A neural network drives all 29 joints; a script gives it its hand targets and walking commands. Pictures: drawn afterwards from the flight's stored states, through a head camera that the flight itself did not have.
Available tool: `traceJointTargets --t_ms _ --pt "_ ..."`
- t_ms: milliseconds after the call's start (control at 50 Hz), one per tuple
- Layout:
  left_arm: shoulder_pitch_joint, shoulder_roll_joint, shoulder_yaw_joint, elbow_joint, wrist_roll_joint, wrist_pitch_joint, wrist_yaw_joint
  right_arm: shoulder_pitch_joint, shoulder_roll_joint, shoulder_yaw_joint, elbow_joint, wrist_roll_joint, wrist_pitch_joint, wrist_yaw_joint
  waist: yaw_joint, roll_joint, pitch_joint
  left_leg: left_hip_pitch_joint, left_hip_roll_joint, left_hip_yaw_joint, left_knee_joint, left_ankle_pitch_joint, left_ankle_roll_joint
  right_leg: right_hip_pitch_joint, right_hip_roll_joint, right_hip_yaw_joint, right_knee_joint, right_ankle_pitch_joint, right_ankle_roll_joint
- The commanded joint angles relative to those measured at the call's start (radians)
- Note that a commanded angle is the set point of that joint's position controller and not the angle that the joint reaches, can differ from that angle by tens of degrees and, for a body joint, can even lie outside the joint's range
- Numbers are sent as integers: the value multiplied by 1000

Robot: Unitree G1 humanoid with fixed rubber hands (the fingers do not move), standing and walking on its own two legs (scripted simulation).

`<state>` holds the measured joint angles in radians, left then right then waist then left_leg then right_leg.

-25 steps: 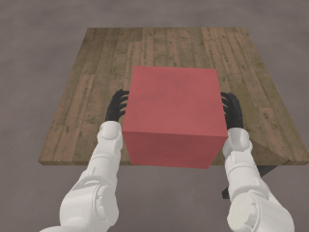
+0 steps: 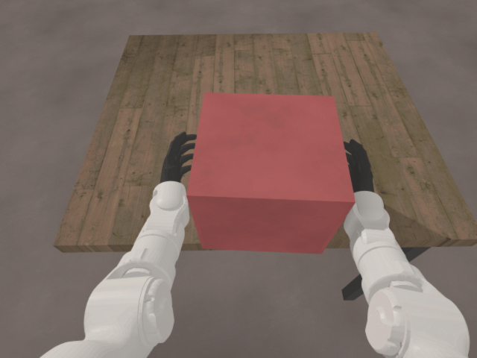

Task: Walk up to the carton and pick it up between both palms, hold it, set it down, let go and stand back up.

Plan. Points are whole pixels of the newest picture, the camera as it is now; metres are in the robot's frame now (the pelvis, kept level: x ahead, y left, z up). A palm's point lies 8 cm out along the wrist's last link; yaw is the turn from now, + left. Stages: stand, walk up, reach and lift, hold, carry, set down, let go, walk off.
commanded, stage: set down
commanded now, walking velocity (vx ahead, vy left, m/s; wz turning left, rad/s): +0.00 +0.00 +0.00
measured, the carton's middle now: (265, 175) +0.44 -0.02 +0.02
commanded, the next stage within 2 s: none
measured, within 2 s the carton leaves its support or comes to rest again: neither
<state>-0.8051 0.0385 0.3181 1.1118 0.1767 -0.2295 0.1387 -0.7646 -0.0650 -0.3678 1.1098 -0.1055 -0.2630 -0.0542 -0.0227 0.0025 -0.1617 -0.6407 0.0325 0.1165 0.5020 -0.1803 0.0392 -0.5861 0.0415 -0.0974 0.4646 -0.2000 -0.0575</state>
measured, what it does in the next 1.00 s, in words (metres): stands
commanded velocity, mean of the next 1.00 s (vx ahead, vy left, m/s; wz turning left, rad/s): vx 0.00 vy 0.00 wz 0.00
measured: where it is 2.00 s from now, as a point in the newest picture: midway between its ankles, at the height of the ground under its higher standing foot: outside the picture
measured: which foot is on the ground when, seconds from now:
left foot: down 0.00-1.00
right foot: down 0.00-1.00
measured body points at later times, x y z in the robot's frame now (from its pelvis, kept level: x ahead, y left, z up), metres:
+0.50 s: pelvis -0.02 -0.01 -0.02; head +0.07 +0.01 +0.42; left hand +0.45 +0.20 +0.05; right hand +0.45 -0.23 +0.06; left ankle +0.02 +0.09 -0.73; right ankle +0.00 -0.08 -0.73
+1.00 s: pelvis -0.01 -0.02 +0.00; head +0.04 -0.01 +0.45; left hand +0.46 +0.20 +0.15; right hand +0.46 -0.23 +0.15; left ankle +0.02 +0.09 -0.73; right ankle +0.00 -0.08 -0.73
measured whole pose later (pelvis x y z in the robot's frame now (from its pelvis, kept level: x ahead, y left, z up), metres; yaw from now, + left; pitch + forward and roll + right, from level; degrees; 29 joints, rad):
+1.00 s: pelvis -0.01 -0.02 +0.00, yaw +2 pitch +18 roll +0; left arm -1.02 0.35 -0.01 1.01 -0.27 0.19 0.07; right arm -0.98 -0.38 0.02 1.04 0.38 0.12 -0.04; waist -0.02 -0.02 -0.22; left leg -0.65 0.04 0.08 0.47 -0.13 0.01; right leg -0.59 0.05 -0.13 0.45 -0.18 -0.08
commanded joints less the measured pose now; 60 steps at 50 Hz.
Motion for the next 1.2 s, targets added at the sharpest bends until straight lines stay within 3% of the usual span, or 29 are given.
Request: traceJointTargets --t_ms 0,40,80,140,180,260,280,300,320,380,440,500,640,760,1000,1180 --pt "-476 160 -76 -282 -90 -33 16 -505 -173 149 -218 114 -41 0 26 26 -869 385 9 -99 90 483 -51 312 -24 91 45 553 67" --pt "-497 202 -97 -291 -129 -10 11 -538 -229 164 -228 153 -24 -2 24 20 -902 380 9 -104 118 508 -53 283 -19 91 67 582 71" --pt "-495 204 -133 -188 -165 -5 -2 -539 -238 187 -156 179 -8 -1 15 -4 -842 354 11 -112 125 460 -49 247 -21 88 70 538 75" --pt "-537 251 -175 -211 -230 -2 -7 -571 -322 215 -160 248 -4 -2 7 13 -900 395 13 -121 143 500 -62 218 -12 85 78 562 80" --pt "-532 256 -209 -101 -262 1 -23 -562 -329 245 -67 278 9 1 -4 8 -820 372 13 -130 151 446 -61 165 -15 85 73 495 78" --pt "-533 302 -251 -139 -318 13 -40 -570 -399 285 -58 344 19 21 -13 21 -866 401 11 -147 170 494 -65 139 -8 82 88 529 80" --pt "-657 325 -317 177 -335 11 -58 -672 -430 276 150 337 28 28 -46 16 -628 350 16 -160 141 257 -69 -22 -6 46 67 311 55" --pt "-674 295 -347 137 -376 -27 -57 -652 -431 270 131 339 19 33 -16 28 -618 335 15 -146 136 178 -65 -75 -20 44 59 190 44" --pt "-708 296 -386 120 -407 -52 -48 -672 -442 273 96 353 12 41 -17 36 -684 350 24 -144 139 175 -65 -104 -21 39 64 171 43" --pt "-769 333 -412 28 -464 -65 -33 -715 -472 316 35 403 11 64 -17 54 -901 442 26 -141 198 347 -89 -81 -7 26 94 316 58" --pt "-775 362 -399 -43 -468 -18 -44 -735 -512 361 14 474 25 70 -9 52 -979 430 12 -131 217 418 -92 -7 2 40 106 434 79" --pt "-768 399 -380 -95 -458 43 -54 -751 -543 384 -29 514 56 73 5 30 -986 376 0 -124 196 378 -73 56 1 60 105 450 93" --pt "-751 460 -321 -217 -428 181 -54 -759 -559 388 -164 526 156 62 27 -30 -951 299 -16 -130 107 279 -31 219 -16 109 77 458 117" --pt "-756 482 -299 -267 -429 270 -54 -757 -549 368 -228 503 243 37 20 -38 -886 316 -18 -137 31 245 -22 299 -27 122 34 474 120" --pt "-770 510 -295 -333 -447 428 -70 -763 -551 330 -273 484 383 0 -22 15 -767 481 -18 -152 -24 289 -35 305 -28 93 -46 520 113" --pt "-523 494 -220 -428 -359 485 -123 -545 -495 365 -332 510 413 -16 -20 7 -580 502 -32 -147 -86 321 -25 483 -35 107 -79 564 128"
